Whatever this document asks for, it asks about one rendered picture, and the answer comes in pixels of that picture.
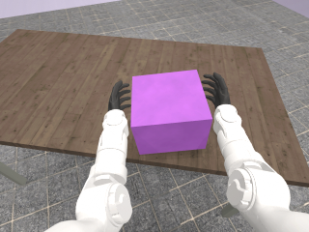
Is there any carton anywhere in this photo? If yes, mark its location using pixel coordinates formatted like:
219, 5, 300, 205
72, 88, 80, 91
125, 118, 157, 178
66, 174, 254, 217
130, 70, 212, 155

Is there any left robot forearm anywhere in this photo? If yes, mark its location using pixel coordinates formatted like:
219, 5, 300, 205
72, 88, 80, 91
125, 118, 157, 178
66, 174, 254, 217
75, 109, 129, 216

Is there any right robot forearm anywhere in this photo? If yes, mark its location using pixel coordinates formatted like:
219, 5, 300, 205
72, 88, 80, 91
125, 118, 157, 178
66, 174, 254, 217
213, 104, 291, 203

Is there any right robot upper arm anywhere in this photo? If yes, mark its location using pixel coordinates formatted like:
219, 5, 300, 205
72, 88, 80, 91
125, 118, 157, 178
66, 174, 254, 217
226, 167, 309, 232

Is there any table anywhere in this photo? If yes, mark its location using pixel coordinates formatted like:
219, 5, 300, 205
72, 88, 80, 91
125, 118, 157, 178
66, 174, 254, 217
0, 29, 309, 218

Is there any robot left hand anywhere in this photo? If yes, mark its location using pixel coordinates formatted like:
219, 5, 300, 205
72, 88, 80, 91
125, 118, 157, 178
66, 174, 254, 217
107, 80, 131, 112

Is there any robot right hand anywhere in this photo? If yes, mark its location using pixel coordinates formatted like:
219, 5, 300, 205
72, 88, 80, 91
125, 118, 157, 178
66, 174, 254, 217
201, 72, 231, 109

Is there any left robot upper arm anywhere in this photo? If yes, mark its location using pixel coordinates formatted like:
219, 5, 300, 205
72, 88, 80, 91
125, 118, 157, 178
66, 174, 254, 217
44, 182, 132, 232

